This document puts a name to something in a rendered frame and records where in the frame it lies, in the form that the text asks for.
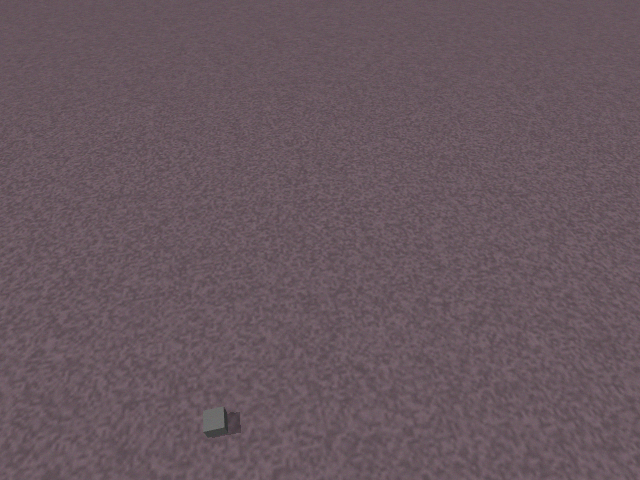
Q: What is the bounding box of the cube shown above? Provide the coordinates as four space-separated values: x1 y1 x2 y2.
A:
203 406 228 438

